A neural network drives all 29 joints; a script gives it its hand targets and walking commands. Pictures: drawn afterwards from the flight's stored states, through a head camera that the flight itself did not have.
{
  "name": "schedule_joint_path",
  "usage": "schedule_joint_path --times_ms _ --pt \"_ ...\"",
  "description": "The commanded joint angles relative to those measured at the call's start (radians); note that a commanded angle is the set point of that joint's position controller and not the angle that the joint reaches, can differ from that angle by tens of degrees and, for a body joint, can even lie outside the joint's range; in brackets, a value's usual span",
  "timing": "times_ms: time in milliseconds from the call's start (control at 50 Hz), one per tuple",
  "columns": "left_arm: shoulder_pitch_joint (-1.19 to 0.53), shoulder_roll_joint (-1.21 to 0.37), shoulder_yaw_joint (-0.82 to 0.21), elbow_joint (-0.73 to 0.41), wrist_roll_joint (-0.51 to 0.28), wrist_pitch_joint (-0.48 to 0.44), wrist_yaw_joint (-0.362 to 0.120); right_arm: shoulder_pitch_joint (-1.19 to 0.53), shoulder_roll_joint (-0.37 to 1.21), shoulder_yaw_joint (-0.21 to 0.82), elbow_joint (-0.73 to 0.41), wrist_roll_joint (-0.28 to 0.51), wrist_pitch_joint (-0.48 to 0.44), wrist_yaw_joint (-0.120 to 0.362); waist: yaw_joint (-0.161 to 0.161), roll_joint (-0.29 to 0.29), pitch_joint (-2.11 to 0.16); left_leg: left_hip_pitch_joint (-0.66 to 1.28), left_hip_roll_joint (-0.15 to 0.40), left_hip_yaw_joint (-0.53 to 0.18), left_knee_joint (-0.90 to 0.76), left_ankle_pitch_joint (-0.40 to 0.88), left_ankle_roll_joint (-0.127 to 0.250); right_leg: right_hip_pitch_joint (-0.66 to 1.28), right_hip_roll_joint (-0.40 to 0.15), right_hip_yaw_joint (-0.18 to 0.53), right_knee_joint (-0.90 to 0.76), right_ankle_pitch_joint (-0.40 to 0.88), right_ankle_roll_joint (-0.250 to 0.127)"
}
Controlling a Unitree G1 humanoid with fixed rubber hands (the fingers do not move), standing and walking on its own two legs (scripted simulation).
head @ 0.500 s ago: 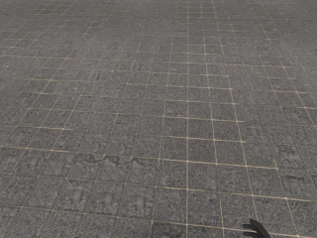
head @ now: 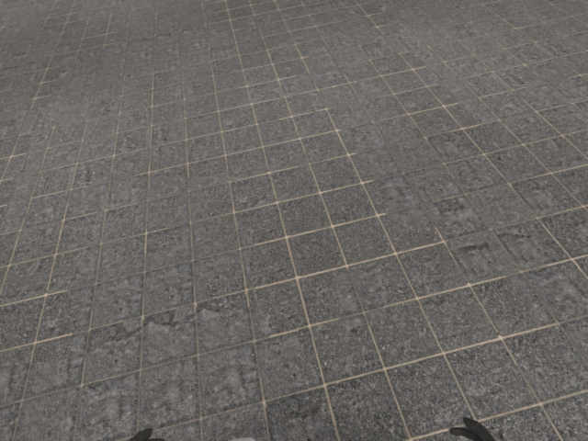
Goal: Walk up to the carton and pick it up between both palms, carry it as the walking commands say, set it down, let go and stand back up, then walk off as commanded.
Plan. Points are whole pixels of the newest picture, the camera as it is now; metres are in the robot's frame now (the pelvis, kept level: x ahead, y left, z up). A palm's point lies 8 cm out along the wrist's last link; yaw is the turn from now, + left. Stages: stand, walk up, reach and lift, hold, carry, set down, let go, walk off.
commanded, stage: walk up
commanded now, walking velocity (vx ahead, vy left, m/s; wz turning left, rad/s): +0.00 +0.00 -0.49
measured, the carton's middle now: out of the picture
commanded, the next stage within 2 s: none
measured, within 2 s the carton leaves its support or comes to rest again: neither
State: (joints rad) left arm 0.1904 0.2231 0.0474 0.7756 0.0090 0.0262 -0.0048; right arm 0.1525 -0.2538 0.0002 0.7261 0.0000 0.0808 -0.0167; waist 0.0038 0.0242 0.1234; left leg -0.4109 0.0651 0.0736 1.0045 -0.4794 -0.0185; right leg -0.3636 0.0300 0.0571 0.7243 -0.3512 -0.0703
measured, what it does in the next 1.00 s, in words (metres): steps to the left, turning right: left foot, then right foot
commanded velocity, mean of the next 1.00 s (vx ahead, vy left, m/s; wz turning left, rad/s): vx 0.00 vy -0.01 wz -0.49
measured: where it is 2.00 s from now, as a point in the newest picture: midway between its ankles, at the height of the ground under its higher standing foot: outside the picture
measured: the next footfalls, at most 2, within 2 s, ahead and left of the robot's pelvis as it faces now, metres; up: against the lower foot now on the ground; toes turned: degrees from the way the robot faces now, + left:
left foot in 0.36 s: +0.03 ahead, +0.20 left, +0.00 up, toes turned -4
right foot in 0.76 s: -0.03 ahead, -0.01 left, +0.00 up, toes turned -22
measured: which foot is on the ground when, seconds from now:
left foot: up 0.00-0.34, down 0.36-0.74, up 0.76-1.00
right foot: down 0.00-0.36, up 0.38-0.74, down 0.76-1.00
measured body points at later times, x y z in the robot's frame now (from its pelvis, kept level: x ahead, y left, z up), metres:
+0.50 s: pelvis -0.03 +0.09 +0.00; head -0.01 +0.10 +0.45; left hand +0.12 +0.34 -0.12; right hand +0.03 -0.18 -0.11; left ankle -0.01 +0.20 -0.72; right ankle -0.05 -0.06 -0.67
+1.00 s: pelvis -0.06 +0.08 +0.00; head -0.02 +0.02 +0.45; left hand +0.14 +0.27 -0.11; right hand -0.04 -0.19 -0.14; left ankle +0.01 +0.26 -0.66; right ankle -0.07 +0.01 -0.72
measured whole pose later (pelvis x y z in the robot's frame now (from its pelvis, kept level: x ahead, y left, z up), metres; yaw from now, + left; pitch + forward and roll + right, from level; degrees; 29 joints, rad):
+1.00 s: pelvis -0.06 +0.08 +0.00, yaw -27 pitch +0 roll +5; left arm 0.21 0.19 0.05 0.78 0.01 0.03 0.00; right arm 0.13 -0.25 0.00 0.73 0.00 0.08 -0.02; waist 0.00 0.01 0.13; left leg -0.43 0.04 0.01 1.00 -0.46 -0.01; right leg -0.37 0.03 0.08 0.70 -0.32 -0.07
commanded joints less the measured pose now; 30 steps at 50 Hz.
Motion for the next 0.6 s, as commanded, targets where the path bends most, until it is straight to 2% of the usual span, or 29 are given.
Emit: schedule_joint_path --times_ms 0,60,100,120,140,200,240,260,280,300,320,340,360,380,400,420,440,460,500,520,560,580 --pt "0.141 0.228 0.061 -0.035 0.014 -0.022 0.024 -0.097 -0.107 -0.082 -0.063 -0.027 -0.003 0.004 0.058 -0.245 -0.208 -0.182 -0.027 -0.087 0.121 0.068 -0.028 0.373 -0.251 0.451 -0.381 0.598 -0.026" --pt "0.12 0.229 0.063 -0.046 0.021 -0.018 0.024 -0.102 -0.113 -0.082 -0.063 -0.03 0.002 0.005 0.052 -0.263 -0.169 -0.157 -0.034 -0.084 0.088 0.074 -0.032 0.304 -0.237 0.472 -0.411 0.449 -0.027" --pt "0.103 0.23 0.062 -0.054 0.025 -0.011 0.021 -0.106 -0.11 -0.077 -0.062 -0.028 0.001 0.003 0.049 -0.285 -0.154 -0.103 -0.043 -0.072 0.037 0.06 -0.032 0.245 -0.223 0.476 -0.422 0.377 -0.053" --pt "0.098 0.236 0.062 -0.054 0.027 -0.008 0.021 -0.112 -0.114 -0.075 -0.058 -0.025 0.001 0.002 0.049 -0.287 -0.142 -0.081 -0.046 -0.071 0.005 0.052 -0.033 0.222 -0.213 0.482 -0.427 0.338 -0.054" --pt "0.098 0.236 0.061 -0.055 0.027 -0.007 0.021 -0.126 -0.111 -0.071 -0.065 -0.023 -0.002 0.002 0.051 -0.271 -0.135 -0.063 -0.051 -0.066 -0.032 0.041 -0.031 0.202 -0.216 0.494 -0.434 0.328 -0.071" --pt "0.067 0.239 0.061 -0.061 0.028 0.006 0.024 -0.124 -0.092 -0.06 -0.069 -0.009 -0.012 -0.002 0.044 -0.296 -0.122 0.022 -0.063 -0.052 -0.173 0.018 -0.032 0.131 -0.206 0.497 -0.428 0.31 -0.085" --pt "0.011 0.238 0.055 -0.074 0.027 0.017 0.021 -0.076 -0.077 -0.053 -0.053 0.001 -0.016 -0.004 0.012 -0.327 -0.118 0.157 -0.082 -0.023 -0.307 0.037 -0.032 0.028 -0.17 0.465 -0.411 0.271 -0.067" --pt "-0.025 0.243 0.053 -0.078 0.024 0.021 0.019 -0.025 -0.077 -0.053 -0.037 0.007 -0.019 -0.005 -0.017 -0.331 -0.117 0.241 -0.089 0.0 -0.391 0.093 -0.035 -0.028 -0.15 0.443 -0.396 0.227 -0.05" --pt "-0.052 0.24 0.049 -0.085 0.018 0.022 0.017 0.044 -0.089 -0.059 -0.016 0.007 -0.024 -0.012 -0.057 -0.299 -0.135 0.365 -0.079 0.016 -0.505 0.174 -0.026 -0.103 -0.121 0.415 -0.358 0.163 -0.025" --pt "-0.067 0.21 0.039 -0.1 0.025 0.02 0.017 0.133 -0.133 -0.07 0.008 -0.002 -0.026 -0.018 -0.102 -0.215 -0.148 0.493 0.01 -0.067 -0.568 0.178 0.012 -0.24 -0.075 0.368 -0.287 0.005 0.015" --pt "-0.073 0.16 0.03 -0.121 0.037 0.018 0.019 0.194 -0.205 -0.083 0.019 -0.021 -0.031 -0.019 -0.118 0.026 -0.153 0.513 0.254 -0.326 -0.701 0.032 0.087 -0.359 0.002 0.234 -0.07 -0.217 0.056" --pt "-0.06 0.124 0.029 -0.123 0.037 0.023 0.016 0.145 -0.274 -0.092 0.008 -0.041 -0.03 -0.016 -0.074 0.228 -0.105 0.333 0.49 -0.508 -0.862 -0.134 0.15 -0.352 0.049 0.049 0.3 -0.216 0.109" --pt "-0.022 0.146 0.046 -0.111 0.05 0.027 0.012 0.056 -0.255 -0.087 -0.025 -0.034 -0.028 -0.014 -0.007 0.132 -0.046 0.199 0.493 -0.473 -0.895 -0.182 0.133 -0.318 0.001 0.054 0.419 -0.188 0.118" --pt "-0.071 0.177 0.067 -0.115 0.047 0.037 0.0 0.015 -0.234 -0.085 -0.023 -0.044 -0.03 -0.013 -0.019 0.109 0.0 0.1 0.426 -0.351 -0.896 -0.116 0.128 -0.259 -0.02 0.015 0.459 -0.151 0.132" --pt "-0.09 0.185 0.062 -0.12 0.033 0.035 -0.011 -0.002 -0.211 -0.075 -0.02 -0.037 -0.037 -0.015 -0.009 0.087 0.048 0.075 0.346 -0.291 -0.866 0.005 0.124 -0.248 -0.037 0.008 0.48 -0.091 0.134" --pt "-0.058 0.171 0.055 -0.1 0.031 0.037 -0.018 -0.021 -0.176 -0.067 -0.021 -0.027 -0.042 -0.014 0.015 0.08 0.046 0.095 0.303 -0.206 -0.844 0.086 0.108 -0.244 -0.035 -0.004 0.509 -0.049 0.132" --pt "-0.023 0.155 0.052 -0.074 0.036 0.041 -0.021 -0.033 -0.16 -0.068 -0.024 -0.027 -0.044 -0.015 0.021 0.092 0.016 0.14 0.279 -0.15 -0.825 0.151 0.102 -0.24 -0.034 -0.027 0.527 -0.026 0.137" --pt "-0.008 0.149 0.046 -0.07 0.033 0.041 -0.026 -0.029 -0.156 -0.067 -0.023 -0.027 -0.048 -0.015 0.015 0.097 -0.004 0.197 0.27 -0.126 -0.799 0.212 0.106 -0.251 -0.04 -0.03 0.528 -0.017 0.139" --pt "-0.03 0.131 0.042 -0.058 0.03 0.04 -0.031 0.02 -0.149 -0.065 -0.007 -0.037 -0.054 -0.012 -0.021 0.136 -0.042 0.284 0.28 -0.102 -0.759 0.364 0.128 -0.268 -0.046 -0.052 0.498 -0.035 0.152" --pt "-0.05 0.118 0.034 -0.059 0.021 0.041 -0.031 0.042 -0.153 -0.066 -0.005 -0.042 -0.05 -0.013 -0.039 0.163 -0.04 0.329 0.281 -0.094 -0.726 0.42 0.132 -0.282 -0.049 -0.073 0.422 -0.063 0.161" --pt "-0.104 0.098 0.02 -0.073 0.013 0.033 -0.034 0.082 -0.164 -0.068 -0.001 -0.039 -0.05 -0.012 -0.067 0.161 -0.064 0.38 0.274 -0.073 -0.67 0.613 0.147 -0.246 -0.044 -0.092 0.28 -0.107 0.154" --pt "-0.114 0.094 0.016 -0.078 0.011 0.03 -0.035 0.082 -0.171 -0.071 -0.002 -0.041 -0.05 -0.01 -0.065 0.165 -0.084 0.372 0.28 -0.055 -0.645 0.661 0.154 -0.204 -0.045 -0.104 0.229 -0.127 0.147"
